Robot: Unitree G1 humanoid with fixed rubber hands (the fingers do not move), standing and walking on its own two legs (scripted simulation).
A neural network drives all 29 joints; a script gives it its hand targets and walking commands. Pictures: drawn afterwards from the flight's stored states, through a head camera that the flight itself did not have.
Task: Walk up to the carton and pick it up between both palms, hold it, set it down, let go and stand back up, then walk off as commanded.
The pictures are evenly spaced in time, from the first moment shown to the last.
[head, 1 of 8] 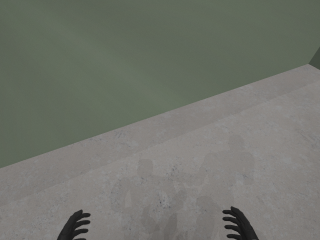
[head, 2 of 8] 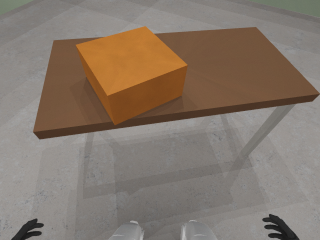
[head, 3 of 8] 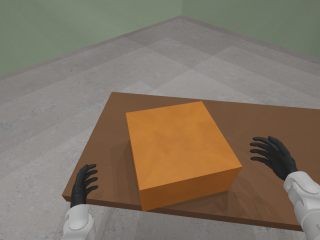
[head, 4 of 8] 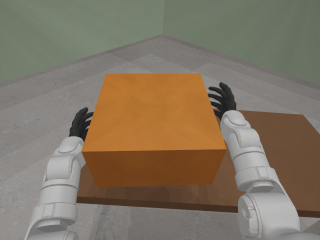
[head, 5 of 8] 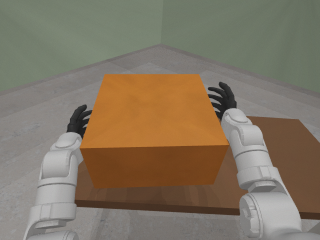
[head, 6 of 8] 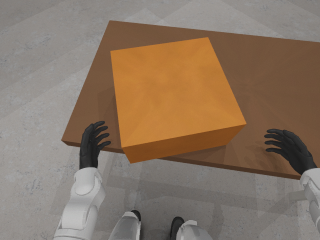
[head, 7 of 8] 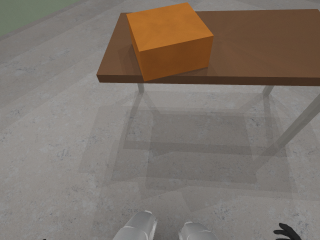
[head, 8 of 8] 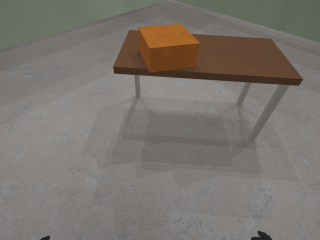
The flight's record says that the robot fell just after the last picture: no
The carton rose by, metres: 0.22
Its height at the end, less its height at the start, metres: +0.00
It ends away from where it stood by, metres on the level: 0.05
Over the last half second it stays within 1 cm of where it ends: yes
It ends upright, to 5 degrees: yes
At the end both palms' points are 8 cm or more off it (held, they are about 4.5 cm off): yes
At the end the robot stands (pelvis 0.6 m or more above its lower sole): yes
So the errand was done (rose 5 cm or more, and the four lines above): yes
